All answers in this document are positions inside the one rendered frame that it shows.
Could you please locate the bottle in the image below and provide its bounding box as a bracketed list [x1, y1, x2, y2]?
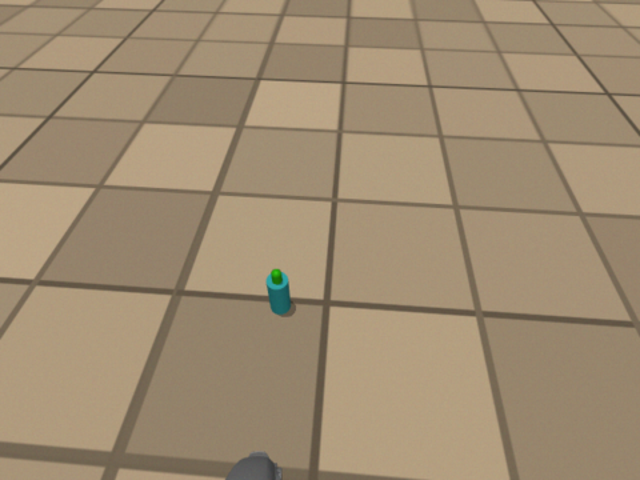
[266, 269, 291, 315]

